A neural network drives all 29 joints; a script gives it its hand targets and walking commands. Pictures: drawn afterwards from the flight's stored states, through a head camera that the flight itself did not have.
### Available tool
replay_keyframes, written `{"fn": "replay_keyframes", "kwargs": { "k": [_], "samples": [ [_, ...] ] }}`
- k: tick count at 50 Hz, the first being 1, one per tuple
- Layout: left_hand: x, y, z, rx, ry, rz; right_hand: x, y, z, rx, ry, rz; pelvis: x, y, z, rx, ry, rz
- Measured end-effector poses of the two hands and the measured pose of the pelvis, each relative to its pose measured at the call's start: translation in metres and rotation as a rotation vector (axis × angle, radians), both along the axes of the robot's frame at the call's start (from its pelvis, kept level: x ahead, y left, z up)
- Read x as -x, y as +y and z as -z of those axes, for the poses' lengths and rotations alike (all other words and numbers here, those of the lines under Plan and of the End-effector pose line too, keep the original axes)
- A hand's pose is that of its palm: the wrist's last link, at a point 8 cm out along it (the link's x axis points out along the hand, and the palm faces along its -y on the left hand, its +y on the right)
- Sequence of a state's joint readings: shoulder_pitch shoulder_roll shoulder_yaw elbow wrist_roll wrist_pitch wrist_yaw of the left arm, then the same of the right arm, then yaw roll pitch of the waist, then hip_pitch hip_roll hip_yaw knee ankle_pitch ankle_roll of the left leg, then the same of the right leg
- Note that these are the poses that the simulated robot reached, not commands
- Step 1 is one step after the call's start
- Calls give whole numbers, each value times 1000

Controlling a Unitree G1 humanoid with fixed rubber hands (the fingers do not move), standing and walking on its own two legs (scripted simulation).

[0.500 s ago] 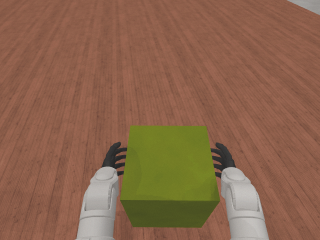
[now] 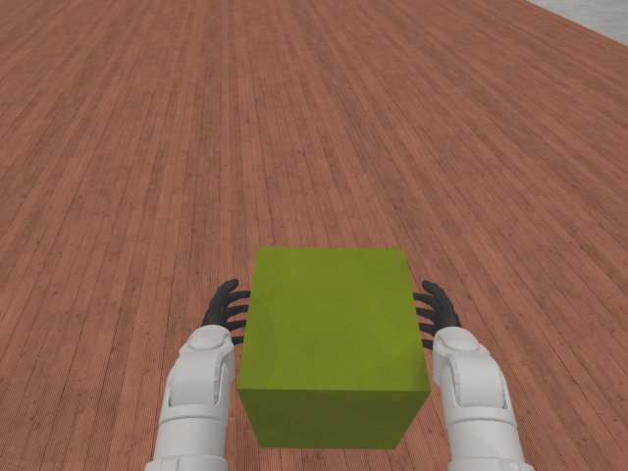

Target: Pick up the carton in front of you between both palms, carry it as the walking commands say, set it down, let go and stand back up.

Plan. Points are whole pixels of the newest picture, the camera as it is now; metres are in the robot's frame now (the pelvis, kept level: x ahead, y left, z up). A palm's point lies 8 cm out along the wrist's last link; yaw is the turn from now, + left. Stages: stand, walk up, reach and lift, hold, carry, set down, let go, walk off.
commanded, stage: carry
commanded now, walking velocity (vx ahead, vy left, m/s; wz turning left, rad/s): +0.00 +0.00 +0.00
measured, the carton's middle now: (329, 352) +0.31 +0.00 -0.05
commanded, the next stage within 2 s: hold in 0.54 s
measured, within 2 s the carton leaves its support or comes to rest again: neither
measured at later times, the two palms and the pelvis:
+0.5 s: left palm (218, 344) +0.27 +0.14 +0.04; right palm (452, 347) +0.27 -0.15 +0.04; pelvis -0.01 +0.00 +0.00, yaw +0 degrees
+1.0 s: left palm (229, 346) +0.27 +0.13 +0.04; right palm (474, 377) +0.23 -0.17 +0.05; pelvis -0.03 +0.02 +0.01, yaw -8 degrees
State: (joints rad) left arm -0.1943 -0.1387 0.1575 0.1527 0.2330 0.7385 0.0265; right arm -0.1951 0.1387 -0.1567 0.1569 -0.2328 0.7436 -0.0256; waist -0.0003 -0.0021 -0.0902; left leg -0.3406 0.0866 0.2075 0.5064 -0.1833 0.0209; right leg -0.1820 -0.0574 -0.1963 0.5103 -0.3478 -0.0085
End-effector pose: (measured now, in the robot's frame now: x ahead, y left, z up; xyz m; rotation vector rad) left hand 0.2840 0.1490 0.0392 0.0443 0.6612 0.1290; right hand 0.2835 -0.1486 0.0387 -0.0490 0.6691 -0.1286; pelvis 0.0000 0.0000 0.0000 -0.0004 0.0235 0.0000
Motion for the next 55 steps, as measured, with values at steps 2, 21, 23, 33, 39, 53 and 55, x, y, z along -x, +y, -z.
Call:
{"fn": "replay_keyframes", "kwargs": {
  "k": [2,21,23,33,39,53,55],
  "samples": [
    [2,0,0,0,0,0,2,0,0,0,0,0,2,0,0,0,0,0],
    [12,-4,0,0,0,2,13,-4,0,1,0,1,13,-4,1,2,1,1],
    [13,-5,1,0,0,2,13,-5,0,1,0,2,14,-4,1,2,1,1],
    [21,-14,1,-6,2,32,28,-14,0,17,3,14,19,-6,-7,-3,-98,53],
    [18,-29,0,-7,0,105,47,-27,-1,17,2,88,25,0,-8,5,-137,92],
    [18,-15,-5,10,-8,139,57,-13,-9,27,-7,124,36,24,-7,11,-172,137],
    [18,-13,-5,15,-9,142,57,-10,-10,27,-7,127,36,27,-7,12,-172,141]
  ]
}}
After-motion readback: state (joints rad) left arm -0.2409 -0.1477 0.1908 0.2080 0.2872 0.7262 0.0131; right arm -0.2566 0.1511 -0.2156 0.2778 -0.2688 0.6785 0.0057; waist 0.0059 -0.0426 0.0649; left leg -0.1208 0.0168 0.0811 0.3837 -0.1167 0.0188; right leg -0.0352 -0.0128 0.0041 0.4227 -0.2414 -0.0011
